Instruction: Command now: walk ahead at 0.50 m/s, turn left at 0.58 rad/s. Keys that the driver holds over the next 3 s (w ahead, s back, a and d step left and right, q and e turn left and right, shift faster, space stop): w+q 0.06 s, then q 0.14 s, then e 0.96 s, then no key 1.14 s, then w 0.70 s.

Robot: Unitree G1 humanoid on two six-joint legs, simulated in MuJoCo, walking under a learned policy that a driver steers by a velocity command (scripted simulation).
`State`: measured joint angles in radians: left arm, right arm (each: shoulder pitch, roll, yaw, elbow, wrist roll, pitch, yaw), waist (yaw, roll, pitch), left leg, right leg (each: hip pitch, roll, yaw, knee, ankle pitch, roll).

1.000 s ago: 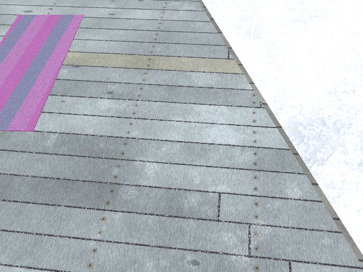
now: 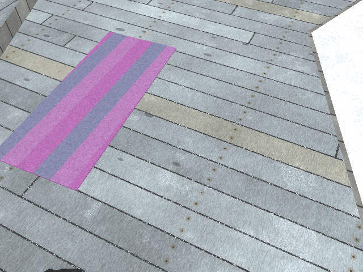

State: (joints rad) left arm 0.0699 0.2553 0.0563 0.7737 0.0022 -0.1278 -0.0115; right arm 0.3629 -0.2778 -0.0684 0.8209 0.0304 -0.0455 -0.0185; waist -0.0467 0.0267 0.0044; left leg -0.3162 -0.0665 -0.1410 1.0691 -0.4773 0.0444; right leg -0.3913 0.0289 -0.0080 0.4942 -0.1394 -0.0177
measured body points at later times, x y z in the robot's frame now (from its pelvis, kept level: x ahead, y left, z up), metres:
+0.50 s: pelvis +0.18 +0.04 +0.00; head +0.22 +0.06 +0.45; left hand +0.21 +0.33 -0.14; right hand +0.41 -0.17 -0.08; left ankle +0.26 +0.15 -0.73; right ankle +0.12 -0.12 -0.67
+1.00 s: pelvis +0.19 +0.00 +0.01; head +0.22 -0.05 +0.46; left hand +0.34 +0.27 -0.08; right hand +0.31 -0.31 -0.11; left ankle +0.23 +0.16 -0.64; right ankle +0.19 -0.08 -0.73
